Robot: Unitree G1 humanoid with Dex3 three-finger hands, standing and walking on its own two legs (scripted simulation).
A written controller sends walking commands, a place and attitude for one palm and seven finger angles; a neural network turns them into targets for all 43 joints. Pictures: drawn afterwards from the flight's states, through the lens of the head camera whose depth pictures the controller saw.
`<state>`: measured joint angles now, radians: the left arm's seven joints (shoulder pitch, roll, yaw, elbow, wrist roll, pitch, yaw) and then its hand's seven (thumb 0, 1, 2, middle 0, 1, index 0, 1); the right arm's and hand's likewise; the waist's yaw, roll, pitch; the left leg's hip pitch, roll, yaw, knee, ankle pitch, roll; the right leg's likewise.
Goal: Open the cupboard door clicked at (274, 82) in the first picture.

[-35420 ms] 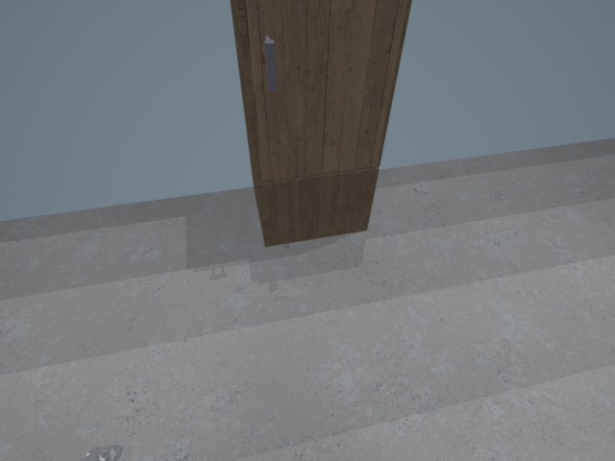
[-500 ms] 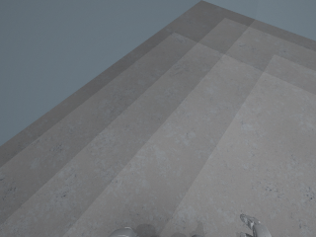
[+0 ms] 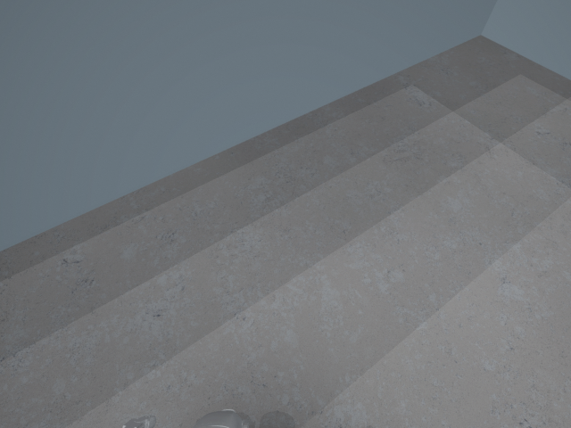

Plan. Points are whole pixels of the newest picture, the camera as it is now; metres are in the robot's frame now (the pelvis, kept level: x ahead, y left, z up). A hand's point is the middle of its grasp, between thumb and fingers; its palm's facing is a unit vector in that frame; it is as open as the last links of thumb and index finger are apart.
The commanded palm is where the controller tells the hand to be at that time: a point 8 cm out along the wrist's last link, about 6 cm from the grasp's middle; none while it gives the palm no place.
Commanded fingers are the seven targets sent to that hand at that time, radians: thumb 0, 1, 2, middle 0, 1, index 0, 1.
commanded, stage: turn to face it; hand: left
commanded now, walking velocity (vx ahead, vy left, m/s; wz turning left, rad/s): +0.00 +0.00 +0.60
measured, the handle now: out of the picture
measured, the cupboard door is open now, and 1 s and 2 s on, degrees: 42 42 42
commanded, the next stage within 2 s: none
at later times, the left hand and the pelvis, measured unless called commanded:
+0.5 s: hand out of the picture +0.03 +0.19 -0.15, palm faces +0.31 -0.91 -0.28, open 7.4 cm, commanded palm none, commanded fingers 0.00 0.90 0.90 -0.20 -0.30 -0.20 -0.30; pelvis +0.01 -0.03 +0.00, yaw +18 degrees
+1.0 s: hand out of the picture -0.02 +0.19 -0.15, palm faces +0.59 -0.75 -0.30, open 7.4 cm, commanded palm none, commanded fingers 0.00 0.90 0.90 -0.20 -0.30 -0.20 -0.30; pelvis +0.02 -0.05 -0.01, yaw +37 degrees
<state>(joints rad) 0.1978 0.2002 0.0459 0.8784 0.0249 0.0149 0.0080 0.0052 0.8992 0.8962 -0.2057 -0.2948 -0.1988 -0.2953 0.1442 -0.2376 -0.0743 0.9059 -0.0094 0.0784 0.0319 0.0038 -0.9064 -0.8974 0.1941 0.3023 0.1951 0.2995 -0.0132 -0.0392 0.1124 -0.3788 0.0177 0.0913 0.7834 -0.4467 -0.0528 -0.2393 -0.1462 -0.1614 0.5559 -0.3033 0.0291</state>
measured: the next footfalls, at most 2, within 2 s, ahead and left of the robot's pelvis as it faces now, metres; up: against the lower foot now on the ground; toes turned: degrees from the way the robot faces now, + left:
left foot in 0.06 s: +0.05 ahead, +0.13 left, +0.00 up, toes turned +7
right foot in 0.34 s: +0.07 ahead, -0.14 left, +0.00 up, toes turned +11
